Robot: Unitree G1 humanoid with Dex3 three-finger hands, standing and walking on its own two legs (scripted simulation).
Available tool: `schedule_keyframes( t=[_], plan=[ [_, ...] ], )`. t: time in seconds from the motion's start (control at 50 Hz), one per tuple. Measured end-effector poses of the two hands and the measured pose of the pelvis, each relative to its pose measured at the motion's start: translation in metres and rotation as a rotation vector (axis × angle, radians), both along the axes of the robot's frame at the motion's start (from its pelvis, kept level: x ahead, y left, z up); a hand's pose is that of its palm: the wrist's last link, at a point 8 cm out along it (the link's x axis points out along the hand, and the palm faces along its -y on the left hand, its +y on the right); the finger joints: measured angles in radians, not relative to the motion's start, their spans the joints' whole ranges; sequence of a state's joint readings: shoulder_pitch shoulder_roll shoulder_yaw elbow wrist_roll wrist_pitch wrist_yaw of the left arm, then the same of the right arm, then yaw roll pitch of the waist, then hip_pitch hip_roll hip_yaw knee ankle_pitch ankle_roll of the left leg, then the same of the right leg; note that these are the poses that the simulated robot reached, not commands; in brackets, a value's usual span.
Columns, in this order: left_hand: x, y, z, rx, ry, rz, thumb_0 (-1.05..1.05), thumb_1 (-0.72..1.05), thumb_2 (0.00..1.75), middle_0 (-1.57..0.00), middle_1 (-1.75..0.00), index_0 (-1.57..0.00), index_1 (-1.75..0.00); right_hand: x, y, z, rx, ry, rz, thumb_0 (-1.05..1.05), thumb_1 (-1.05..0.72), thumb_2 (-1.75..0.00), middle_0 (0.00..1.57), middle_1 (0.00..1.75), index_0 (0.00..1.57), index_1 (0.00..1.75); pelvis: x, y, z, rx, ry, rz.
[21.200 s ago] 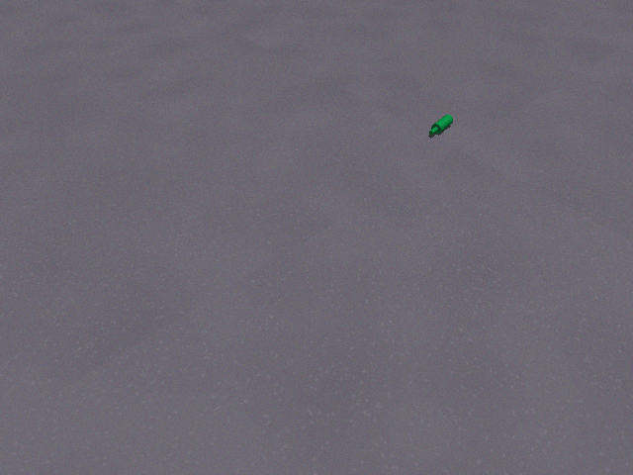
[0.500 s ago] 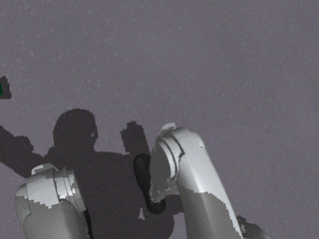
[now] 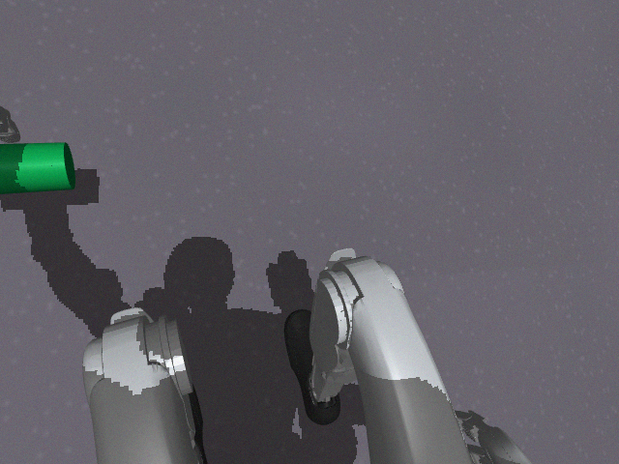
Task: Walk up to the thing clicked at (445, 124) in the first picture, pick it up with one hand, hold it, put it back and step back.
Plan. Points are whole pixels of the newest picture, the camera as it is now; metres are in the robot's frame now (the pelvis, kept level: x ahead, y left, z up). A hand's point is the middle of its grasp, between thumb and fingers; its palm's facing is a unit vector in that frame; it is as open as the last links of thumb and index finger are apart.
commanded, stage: lift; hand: left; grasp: from above
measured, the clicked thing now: out of the picture +0.53 +0.31 -0.19
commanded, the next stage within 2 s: hold in 1.66 s
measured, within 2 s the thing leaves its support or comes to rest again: neither
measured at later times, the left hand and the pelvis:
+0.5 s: hand out of the picture +0.46 +0.31 -0.05, palm faces -0.45 -0.06 -0.89, open 8.6 cm; pelvis +0.00 +0.00 +0.07, yaw +3 degrees
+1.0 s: hand out of the picture +0.38 +0.28 +0.16, palm faces -0.44 -0.09 -0.89, open 8.5 cm; pelvis +0.02 +0.00 +0.24, yaw +5 degrees
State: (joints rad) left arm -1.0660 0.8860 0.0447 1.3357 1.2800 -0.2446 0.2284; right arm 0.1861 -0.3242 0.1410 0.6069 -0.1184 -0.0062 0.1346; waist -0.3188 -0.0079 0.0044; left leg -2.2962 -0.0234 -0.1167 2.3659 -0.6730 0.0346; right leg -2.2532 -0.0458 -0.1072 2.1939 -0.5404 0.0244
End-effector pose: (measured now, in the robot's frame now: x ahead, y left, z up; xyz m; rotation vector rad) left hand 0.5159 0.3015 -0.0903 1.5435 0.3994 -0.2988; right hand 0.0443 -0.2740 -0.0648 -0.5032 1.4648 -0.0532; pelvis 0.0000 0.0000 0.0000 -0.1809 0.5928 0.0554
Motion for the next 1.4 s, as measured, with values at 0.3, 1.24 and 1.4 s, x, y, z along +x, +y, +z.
schedule_keyframes(
  t=[0.3,1.24,1.4],
  plan=[
    [-0.023,0.002,0.039,-0.043,0.063,0.027,-0.02,0.24,0.27,-0.79,-0.36,-0.84,-0.32,-0.017,0.004,0.019,0.011,0.03,-0.1,0.01,-0.91,-0.9,0.21,0.3,0.2,0.3,0.0,0.003,0.028,0.014,0.033,0.013],
    [-0.153,-0.038,0.378,-0.056,0.026,0.041,-0.02,0.25,0.22,-0.82,-0.32,-0.87,-0.28,0.089,0.011,0.265,0.101,-0.413,-0.187,0.01,-0.9,-0.9,0.21,0.3,0.2,0.3,0.035,-0.004,0.308,0.148,-0.273,0.029],
    [-0.15,-0.047,0.413,-0.046,0.001,0.043,-0.02,0.25,0.21,-0.82,-0.34,-0.86,-0.31,0.098,0.006,0.298,0.099,-0.433,-0.19,0.01,-0.9,-0.9,0.2,0.3,0.2,0.3,0.046,-0.005,0.34,0.161,-0.336,0.028]
  ],
)
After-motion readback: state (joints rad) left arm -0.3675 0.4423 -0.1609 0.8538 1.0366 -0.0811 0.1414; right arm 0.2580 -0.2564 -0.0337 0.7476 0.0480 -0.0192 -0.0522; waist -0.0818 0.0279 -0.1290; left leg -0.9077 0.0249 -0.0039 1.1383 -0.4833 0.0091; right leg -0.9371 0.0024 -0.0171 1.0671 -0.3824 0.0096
